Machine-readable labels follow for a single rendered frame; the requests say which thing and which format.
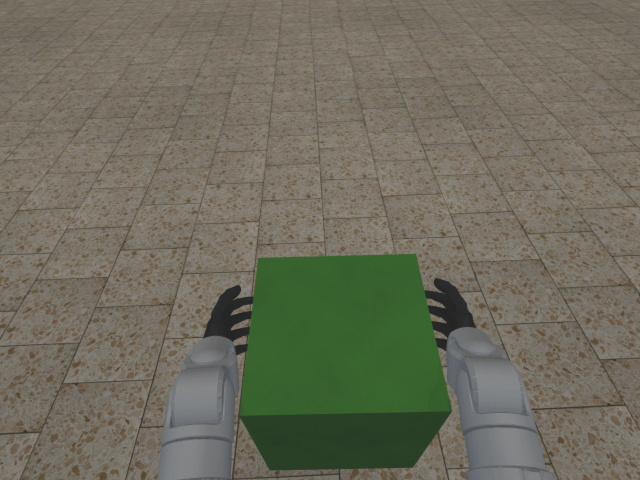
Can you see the robot right hand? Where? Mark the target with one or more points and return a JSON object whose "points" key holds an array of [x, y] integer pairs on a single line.
{"points": [[456, 313]]}

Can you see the robot right forearm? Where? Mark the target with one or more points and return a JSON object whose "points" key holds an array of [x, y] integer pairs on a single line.
{"points": [[495, 413]]}

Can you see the robot left forearm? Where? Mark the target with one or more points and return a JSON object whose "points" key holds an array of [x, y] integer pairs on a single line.
{"points": [[198, 430]]}

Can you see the robot left hand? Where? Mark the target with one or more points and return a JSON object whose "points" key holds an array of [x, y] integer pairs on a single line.
{"points": [[221, 322]]}

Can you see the carton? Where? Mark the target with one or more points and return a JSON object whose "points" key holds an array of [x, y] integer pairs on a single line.
{"points": [[342, 368]]}

